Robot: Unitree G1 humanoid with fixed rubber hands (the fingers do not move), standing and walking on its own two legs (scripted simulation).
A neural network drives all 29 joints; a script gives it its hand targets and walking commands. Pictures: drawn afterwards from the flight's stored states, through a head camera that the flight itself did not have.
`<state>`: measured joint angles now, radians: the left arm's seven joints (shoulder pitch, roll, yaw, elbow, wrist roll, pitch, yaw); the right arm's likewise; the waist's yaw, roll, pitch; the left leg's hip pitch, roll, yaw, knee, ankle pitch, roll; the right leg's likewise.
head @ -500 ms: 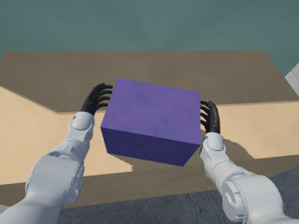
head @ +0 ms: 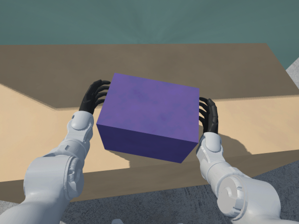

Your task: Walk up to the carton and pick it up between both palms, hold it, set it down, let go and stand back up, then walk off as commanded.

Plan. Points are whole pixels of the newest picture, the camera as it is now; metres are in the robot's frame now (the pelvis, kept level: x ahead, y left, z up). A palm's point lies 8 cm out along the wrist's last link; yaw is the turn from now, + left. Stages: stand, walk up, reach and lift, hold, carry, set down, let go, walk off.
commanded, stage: reach and lift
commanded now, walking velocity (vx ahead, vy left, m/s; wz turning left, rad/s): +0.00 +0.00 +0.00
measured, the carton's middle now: (149, 120) +0.43 +0.01 -0.04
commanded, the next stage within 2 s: none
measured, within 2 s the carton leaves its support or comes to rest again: leaves its support in 0.66 s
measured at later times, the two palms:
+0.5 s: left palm (89, 108) +0.44 +0.18 +0.01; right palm (209, 129) +0.39 -0.16 +0.01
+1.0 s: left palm (88, 99) +0.44 +0.17 +0.06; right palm (216, 125) +0.38 -0.16 +0.04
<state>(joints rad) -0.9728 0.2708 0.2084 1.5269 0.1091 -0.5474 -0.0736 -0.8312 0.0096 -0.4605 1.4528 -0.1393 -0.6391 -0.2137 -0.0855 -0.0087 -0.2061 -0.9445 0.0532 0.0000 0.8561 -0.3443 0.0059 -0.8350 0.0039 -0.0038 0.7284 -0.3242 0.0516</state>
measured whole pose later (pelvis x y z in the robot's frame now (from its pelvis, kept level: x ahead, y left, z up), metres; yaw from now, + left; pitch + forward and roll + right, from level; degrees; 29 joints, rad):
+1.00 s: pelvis +0.00 -0.01 +0.02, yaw +0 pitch +21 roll -4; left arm -0.97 0.27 0.19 1.56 0.09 -0.62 -0.04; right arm -0.79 0.04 -0.48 1.42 -0.17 -0.67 -0.23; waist -0.09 -0.01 -0.20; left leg -0.82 0.06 0.00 0.74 -0.29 0.01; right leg -0.70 0.01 0.00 0.60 -0.26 0.05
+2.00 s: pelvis -0.01 -0.03 +0.05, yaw +3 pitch +3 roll +0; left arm -0.91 0.22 0.14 1.32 0.00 -0.19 -0.03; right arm -0.66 0.00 -0.23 0.93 0.03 -0.03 -0.19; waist -0.09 -0.03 -0.13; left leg -0.30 0.02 0.01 0.41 -0.15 0.00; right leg -0.25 -0.03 0.00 0.41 -0.20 0.03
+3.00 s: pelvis +0.00 -0.04 +0.05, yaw +2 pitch -6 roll +0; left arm -0.56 0.02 0.37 0.32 0.35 0.53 -0.11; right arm -0.66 -0.09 -0.03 0.71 0.14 0.25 -0.11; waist -0.08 -0.06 -0.03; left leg -0.06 0.03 0.01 0.32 -0.15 -0.02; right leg -0.01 -0.02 0.00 0.32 -0.20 0.02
